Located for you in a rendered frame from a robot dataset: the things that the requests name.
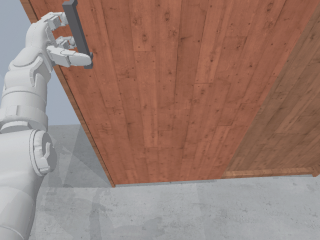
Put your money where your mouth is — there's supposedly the robot left upper arm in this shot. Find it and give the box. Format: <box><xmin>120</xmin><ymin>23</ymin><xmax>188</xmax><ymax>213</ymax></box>
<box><xmin>0</xmin><ymin>129</ymin><xmax>57</xmax><ymax>240</ymax></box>

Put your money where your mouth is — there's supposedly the wardrobe door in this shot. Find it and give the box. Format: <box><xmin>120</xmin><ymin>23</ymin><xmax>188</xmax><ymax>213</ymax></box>
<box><xmin>225</xmin><ymin>1</ymin><xmax>320</xmax><ymax>172</ymax></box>
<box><xmin>30</xmin><ymin>0</ymin><xmax>320</xmax><ymax>185</ymax></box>

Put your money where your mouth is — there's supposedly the robot left hand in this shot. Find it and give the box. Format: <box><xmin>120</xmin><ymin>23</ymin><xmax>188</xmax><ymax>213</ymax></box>
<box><xmin>25</xmin><ymin>12</ymin><xmax>92</xmax><ymax>68</ymax></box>

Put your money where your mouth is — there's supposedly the handle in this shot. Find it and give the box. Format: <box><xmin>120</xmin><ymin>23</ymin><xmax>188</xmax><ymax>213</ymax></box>
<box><xmin>62</xmin><ymin>0</ymin><xmax>94</xmax><ymax>69</ymax></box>

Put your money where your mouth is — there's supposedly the robot left forearm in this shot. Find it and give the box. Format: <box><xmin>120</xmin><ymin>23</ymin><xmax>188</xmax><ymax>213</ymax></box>
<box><xmin>0</xmin><ymin>46</ymin><xmax>53</xmax><ymax>134</ymax></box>

